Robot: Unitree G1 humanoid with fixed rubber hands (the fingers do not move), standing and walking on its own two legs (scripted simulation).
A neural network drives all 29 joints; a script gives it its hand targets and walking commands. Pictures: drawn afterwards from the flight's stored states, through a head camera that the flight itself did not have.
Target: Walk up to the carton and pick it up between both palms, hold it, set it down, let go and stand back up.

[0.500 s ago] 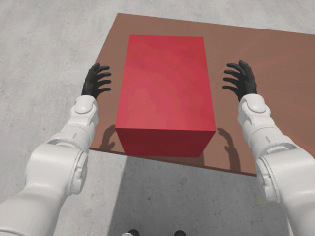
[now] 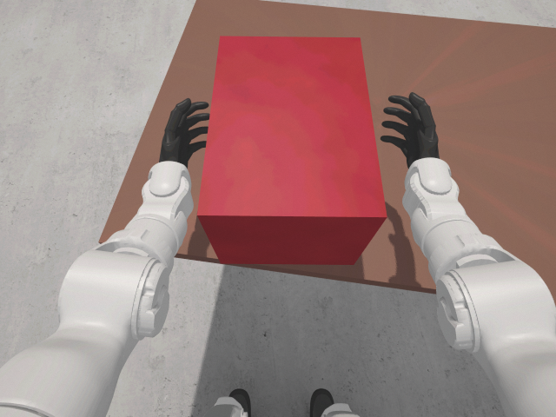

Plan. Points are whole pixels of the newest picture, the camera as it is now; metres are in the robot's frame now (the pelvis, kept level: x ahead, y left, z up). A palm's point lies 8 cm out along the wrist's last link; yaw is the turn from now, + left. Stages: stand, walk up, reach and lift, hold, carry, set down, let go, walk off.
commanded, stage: reach and lift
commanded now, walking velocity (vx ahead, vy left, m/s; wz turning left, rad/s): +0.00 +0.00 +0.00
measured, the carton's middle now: (288, 153) +0.52 +0.02 -0.02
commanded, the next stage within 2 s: none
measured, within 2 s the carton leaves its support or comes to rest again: neither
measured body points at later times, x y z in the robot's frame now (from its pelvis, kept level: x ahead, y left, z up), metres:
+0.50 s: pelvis +0.01 +0.01 +0.02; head +0.14 +0.02 +0.45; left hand +0.47 +0.18 +0.04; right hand +0.48 -0.15 +0.05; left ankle +0.01 +0.13 -0.71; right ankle +0.02 -0.12 -0.71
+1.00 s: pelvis +0.02 +0.00 +0.03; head +0.15 +0.01 +0.46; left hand +0.47 +0.17 +0.04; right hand +0.46 -0.15 +0.04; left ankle +0.01 +0.13 -0.71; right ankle +0.02 -0.12 -0.71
